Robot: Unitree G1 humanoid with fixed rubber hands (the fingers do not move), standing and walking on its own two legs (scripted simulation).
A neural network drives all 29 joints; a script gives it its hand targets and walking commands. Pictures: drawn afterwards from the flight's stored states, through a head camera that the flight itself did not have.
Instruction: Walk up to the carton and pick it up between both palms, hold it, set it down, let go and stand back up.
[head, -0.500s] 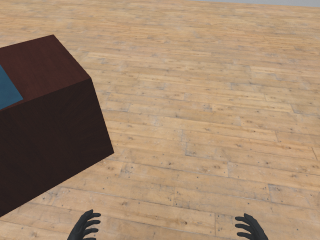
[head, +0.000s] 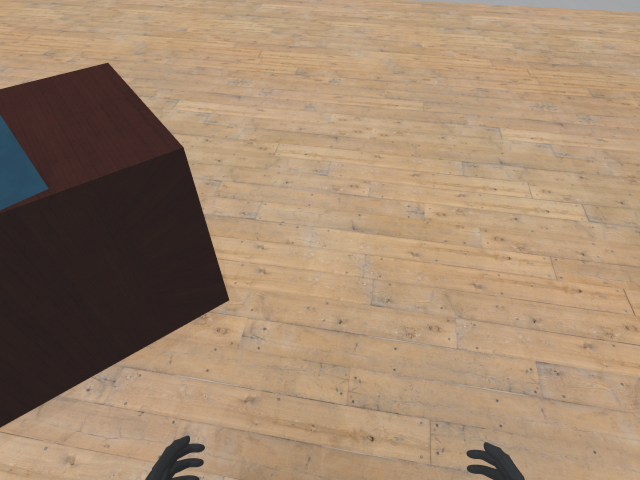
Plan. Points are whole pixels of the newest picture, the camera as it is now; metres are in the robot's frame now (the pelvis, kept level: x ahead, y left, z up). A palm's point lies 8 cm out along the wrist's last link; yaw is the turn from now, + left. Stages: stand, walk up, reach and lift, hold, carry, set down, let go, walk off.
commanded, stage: stand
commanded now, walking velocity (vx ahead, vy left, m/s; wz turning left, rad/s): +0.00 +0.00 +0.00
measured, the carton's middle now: out of the picture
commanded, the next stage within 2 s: none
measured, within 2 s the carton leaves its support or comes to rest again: neither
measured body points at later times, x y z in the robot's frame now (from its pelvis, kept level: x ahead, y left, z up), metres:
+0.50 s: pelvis +0.00 +0.00 +0.00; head +0.01 +0.00 +0.45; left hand +0.14 +0.22 -0.10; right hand +0.14 -0.23 -0.10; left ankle +0.01 +0.12 -0.72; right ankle +0.01 -0.12 -0.72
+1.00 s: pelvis +0.00 +0.00 +0.00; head +0.01 +0.00 +0.45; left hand +0.13 +0.23 -0.11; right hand +0.13 -0.23 -0.11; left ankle +0.01 +0.12 -0.72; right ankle +0.01 -0.12 -0.72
